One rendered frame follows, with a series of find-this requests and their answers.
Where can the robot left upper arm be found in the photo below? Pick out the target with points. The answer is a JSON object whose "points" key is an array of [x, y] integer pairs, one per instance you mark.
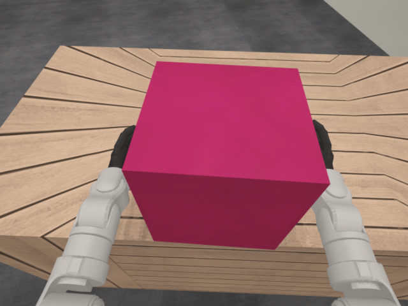
{"points": [[71, 299]]}

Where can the robot right forearm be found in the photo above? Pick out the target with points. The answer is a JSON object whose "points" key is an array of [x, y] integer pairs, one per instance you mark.
{"points": [[353, 268]]}

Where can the robot left hand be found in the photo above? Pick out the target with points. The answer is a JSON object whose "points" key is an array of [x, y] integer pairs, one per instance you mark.
{"points": [[121, 148]]}

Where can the robot left forearm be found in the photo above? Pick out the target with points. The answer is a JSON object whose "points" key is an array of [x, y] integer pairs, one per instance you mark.
{"points": [[84, 262]]}

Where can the pedestal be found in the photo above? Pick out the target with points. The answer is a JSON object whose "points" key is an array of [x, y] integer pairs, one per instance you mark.
{"points": [[61, 135]]}

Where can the robot right hand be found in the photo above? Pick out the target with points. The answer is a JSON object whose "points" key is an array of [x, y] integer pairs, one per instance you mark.
{"points": [[325, 144]]}

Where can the carton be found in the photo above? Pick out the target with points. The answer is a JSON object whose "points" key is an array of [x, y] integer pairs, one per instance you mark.
{"points": [[224, 155]]}

